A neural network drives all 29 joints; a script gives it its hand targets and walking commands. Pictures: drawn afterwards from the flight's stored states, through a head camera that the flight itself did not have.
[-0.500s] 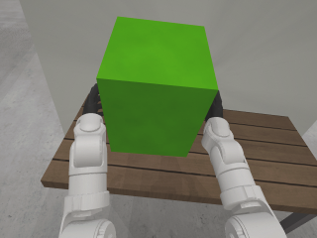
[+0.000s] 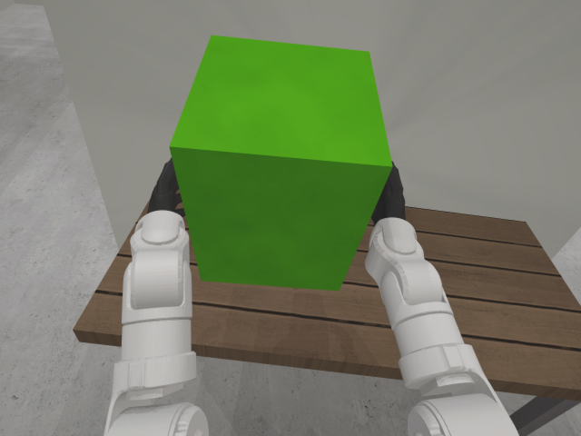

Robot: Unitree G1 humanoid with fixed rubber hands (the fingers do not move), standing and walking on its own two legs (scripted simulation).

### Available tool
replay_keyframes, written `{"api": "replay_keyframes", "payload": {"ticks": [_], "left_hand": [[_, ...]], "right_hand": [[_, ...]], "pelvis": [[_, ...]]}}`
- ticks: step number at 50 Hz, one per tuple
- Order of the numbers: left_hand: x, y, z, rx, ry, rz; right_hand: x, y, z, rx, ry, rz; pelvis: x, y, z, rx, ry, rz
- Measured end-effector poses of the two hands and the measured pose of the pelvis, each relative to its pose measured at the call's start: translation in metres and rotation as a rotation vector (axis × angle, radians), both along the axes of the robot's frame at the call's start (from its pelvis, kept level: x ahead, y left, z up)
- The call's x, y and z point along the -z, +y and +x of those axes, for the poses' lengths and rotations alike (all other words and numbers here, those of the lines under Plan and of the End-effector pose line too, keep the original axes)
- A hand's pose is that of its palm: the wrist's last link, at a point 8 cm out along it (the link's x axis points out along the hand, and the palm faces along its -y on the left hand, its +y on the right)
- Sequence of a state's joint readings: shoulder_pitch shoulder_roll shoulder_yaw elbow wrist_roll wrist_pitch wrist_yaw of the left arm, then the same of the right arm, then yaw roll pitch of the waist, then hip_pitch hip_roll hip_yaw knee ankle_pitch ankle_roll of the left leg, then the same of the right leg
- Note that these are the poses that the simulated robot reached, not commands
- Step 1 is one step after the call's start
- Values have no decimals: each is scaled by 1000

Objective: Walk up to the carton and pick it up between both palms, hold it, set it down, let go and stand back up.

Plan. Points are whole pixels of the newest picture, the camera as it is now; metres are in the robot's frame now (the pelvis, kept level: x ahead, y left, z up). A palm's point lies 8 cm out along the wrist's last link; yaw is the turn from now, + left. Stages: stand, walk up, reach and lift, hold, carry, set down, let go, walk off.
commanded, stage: hold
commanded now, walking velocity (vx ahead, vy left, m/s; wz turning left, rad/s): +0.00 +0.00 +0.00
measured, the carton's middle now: (280, 173) +0.41 +0.01 +0.20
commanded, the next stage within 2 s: none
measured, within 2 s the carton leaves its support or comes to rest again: neither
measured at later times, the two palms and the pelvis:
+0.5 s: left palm (165, 213) +0.37 +0.15 +0.16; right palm (382, 215) +0.36 -0.13 +0.17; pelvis +0.00 +0.01 +0.00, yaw +0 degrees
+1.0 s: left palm (168, 212) +0.36 +0.15 +0.17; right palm (387, 218) +0.36 -0.14 +0.17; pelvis +0.00 +0.01 +0.00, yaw +0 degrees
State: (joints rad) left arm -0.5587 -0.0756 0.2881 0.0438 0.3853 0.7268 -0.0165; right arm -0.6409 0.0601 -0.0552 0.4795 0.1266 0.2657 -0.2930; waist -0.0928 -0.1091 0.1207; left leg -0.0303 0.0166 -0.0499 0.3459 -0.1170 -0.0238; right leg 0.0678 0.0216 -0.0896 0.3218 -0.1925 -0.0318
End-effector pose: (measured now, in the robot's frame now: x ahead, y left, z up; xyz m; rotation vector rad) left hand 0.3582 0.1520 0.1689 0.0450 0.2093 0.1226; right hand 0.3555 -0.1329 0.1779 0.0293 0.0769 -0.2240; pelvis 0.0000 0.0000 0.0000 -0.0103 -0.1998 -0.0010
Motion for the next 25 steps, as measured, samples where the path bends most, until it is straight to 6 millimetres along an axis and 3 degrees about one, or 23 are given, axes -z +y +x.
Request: {"api": "replay_keyframes", "payload": {"ticks": [25], "left_hand": [[6, 3, 8, 0, 30, -7]], "right_hand": [[5, 3, 6, 7, 21, -9]], "pelvis": [[-1, 5, -4, 9, 21, -3]]}}
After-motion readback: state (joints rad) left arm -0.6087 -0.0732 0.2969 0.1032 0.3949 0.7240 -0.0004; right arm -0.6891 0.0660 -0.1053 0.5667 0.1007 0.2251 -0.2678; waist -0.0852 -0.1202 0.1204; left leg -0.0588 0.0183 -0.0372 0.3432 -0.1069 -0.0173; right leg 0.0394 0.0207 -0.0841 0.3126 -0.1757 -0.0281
